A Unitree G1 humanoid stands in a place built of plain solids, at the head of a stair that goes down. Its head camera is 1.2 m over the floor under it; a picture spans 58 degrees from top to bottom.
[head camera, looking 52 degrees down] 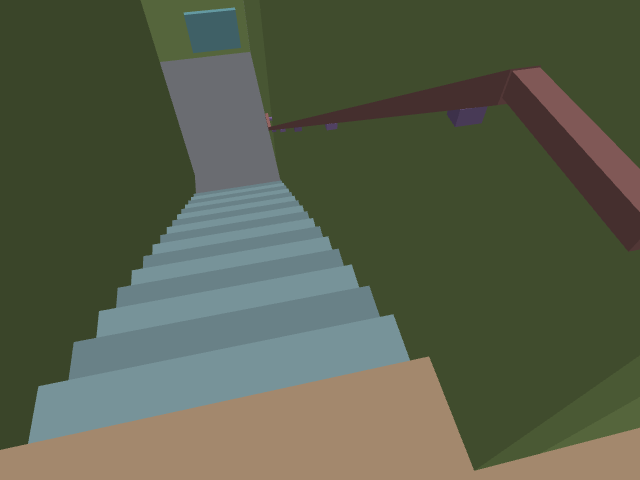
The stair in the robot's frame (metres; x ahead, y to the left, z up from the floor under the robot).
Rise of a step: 0.19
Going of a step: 0.24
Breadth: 1.20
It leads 12 degrees to the left of straight ahead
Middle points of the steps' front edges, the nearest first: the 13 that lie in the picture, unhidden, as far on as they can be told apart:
0.38 0.27 0.00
0.62 0.32 -0.19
0.86 0.37 -0.38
1.10 0.43 -0.57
1.34 0.48 -0.75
1.57 0.53 -0.94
1.81 0.59 -1.13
2.05 0.64 -1.32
2.29 0.69 -1.51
2.53 0.74 -1.69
2.77 0.80 -1.88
3.01 0.85 -2.07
3.25 0.90 -2.26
